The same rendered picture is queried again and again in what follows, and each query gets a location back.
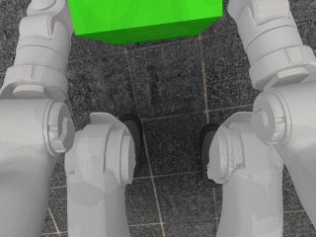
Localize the right robot upper arm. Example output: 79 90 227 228
251 80 316 230

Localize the left robot shin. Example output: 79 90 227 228
64 112 136 177

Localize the left robot upper arm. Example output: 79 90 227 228
0 99 75 237

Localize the robot right forearm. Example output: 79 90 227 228
227 0 316 91

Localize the robot left foot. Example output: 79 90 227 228
120 113 143 178

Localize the carton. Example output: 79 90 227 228
67 0 222 45

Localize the robot left forearm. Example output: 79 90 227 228
0 0 74 103

